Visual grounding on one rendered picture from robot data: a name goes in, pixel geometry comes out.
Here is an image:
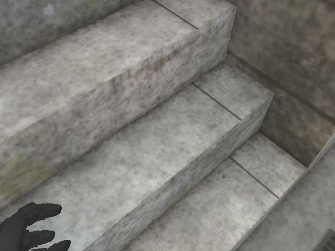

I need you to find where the robot left hand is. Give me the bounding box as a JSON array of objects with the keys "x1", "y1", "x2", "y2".
[{"x1": 0, "y1": 202, "x2": 71, "y2": 251}]

